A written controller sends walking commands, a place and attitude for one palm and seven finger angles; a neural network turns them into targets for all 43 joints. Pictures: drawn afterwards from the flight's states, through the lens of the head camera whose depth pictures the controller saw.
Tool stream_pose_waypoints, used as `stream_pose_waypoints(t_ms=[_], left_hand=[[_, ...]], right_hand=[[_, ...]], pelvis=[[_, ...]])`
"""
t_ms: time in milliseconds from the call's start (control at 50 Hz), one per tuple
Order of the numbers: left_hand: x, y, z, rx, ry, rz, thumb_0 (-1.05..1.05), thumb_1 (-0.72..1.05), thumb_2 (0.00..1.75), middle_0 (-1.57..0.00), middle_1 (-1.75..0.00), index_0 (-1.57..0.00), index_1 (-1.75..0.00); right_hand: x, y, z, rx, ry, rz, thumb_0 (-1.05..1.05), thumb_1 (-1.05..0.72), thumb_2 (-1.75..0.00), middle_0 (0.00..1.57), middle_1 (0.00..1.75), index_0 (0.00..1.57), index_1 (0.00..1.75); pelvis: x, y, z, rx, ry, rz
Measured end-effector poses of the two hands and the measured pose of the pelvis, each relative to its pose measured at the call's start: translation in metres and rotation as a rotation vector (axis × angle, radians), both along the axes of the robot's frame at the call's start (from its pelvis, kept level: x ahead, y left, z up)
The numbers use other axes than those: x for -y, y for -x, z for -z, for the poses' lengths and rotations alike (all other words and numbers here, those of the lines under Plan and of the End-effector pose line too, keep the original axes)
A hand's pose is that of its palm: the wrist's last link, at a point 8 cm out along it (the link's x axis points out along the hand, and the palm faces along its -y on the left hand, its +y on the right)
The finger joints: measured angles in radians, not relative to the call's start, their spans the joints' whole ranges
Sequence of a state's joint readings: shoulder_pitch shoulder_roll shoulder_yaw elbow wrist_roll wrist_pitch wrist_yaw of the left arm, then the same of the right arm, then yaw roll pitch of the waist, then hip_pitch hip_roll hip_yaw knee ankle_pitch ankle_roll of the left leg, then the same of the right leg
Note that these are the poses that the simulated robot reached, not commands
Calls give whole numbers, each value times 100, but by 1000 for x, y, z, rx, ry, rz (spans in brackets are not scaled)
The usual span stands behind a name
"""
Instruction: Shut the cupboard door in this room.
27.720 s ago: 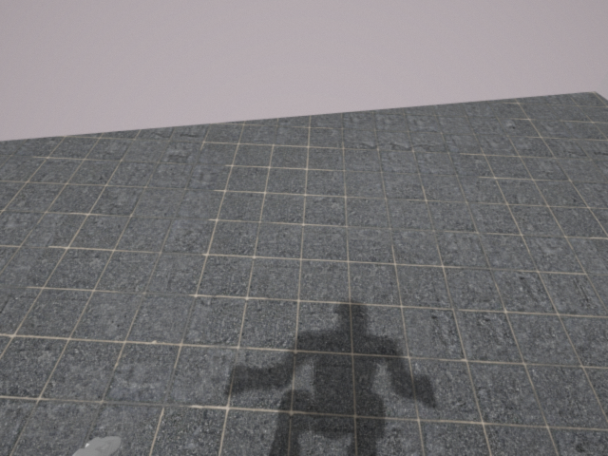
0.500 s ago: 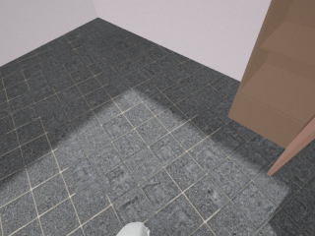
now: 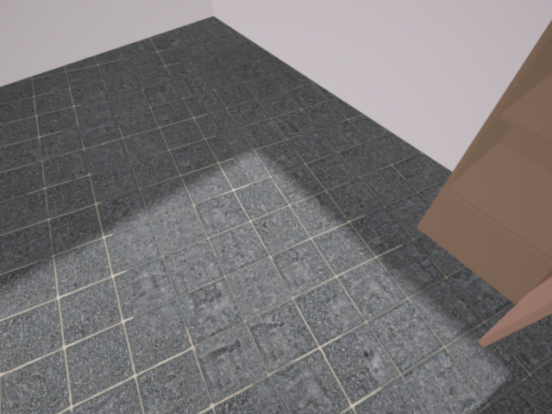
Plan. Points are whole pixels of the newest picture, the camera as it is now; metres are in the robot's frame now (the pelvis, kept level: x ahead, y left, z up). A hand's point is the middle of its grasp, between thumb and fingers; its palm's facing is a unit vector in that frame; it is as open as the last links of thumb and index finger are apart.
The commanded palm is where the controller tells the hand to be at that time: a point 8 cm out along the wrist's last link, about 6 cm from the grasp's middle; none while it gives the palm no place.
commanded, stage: turn or walk to find it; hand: left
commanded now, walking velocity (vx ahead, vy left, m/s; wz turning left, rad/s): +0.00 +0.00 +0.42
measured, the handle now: out of the picture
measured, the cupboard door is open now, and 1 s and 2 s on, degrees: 84 84 84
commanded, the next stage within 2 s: none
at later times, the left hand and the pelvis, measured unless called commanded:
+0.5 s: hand out of the picture +0.00 +0.23 -0.19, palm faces +0.23 -0.95 -0.23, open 7.4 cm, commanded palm none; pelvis -0.01 +0.02 -0.01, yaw +12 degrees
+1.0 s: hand out of the picture +0.01 +0.17 -0.15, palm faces +0.39 -0.88 -0.27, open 7.4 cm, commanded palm none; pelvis +0.01 -0.03 +0.00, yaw +24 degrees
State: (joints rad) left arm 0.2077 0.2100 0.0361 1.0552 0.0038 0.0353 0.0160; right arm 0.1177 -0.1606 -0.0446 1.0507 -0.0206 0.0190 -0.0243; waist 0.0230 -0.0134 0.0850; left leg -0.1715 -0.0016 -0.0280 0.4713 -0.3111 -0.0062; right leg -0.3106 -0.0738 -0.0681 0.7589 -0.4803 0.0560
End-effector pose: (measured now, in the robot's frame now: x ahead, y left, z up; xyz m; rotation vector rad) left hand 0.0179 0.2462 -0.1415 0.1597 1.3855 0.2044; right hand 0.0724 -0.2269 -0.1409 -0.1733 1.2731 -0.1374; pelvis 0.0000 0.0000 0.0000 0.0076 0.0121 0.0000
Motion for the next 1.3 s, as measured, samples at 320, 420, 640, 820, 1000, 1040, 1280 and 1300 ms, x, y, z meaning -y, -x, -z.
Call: stream_pose_waypoints(t_ms=[320,420,640,820,1000,1040,1280,1300], left_hand=[[5,-6,-8,134,-32,-56,0,90,90,-20,-30,-20,-30],[-19,20,16,99,-4,-127,0,90,90,-21,-30,-20,-30],[-38,33,-2,82,-20,-208,0,91,90,-20,-30,-20,-30],[-11,12,-14,158,-63,-234,0,91,90,-20,-30,-20,-30],[33,36,-25,161,-80,-323,0,90,90,-20,-30,-20,-30],[40,46,-24,143,-71,-350,0,90,90,-20,-30,-20,-30],[41,140,3,11,-18,-545,0,91,90,-21,-30,-20,-30],[38,149,9,0,-12,-563,0,90,90,-21,-30,-20,-30]], right_hand=[[33,-15,-1,-42,38,-102,1,-91,-90,20,30,20,30],[9,-38,-4,14,69,-179,1,-91,-90,20,30,20,30],[-27,-46,-19,25,42,-252,0,-91,-89,20,30,20,30],[-6,-50,4,-24,-9,-274,0,-91,-89,20,30,20,30],[20,-79,11,-54,-12,-346,1,-91,-89,20,30,20,30],[20,-86,8,-55,-6,-370,1,-91,-89,20,30,20,30],[-47,-145,-5,35,40,-587,1,-91,-90,20,30,20,30],[-57,-149,-5,61,41,-607,1,-91,-90,20,30,20,30]], pelvis=[[10,5,2,12,-14,-148],[-9,5,15,11,8,-195],[-17,6,-4,-6,27,-253],[10,-2,2,-16,0,-330],[33,-10,0,-2,-27,-423],[34,-11,-2,-4,-30,-442],[12,-3,7,-5,-3,-566],[8,-1,11,-5,5,-575]])
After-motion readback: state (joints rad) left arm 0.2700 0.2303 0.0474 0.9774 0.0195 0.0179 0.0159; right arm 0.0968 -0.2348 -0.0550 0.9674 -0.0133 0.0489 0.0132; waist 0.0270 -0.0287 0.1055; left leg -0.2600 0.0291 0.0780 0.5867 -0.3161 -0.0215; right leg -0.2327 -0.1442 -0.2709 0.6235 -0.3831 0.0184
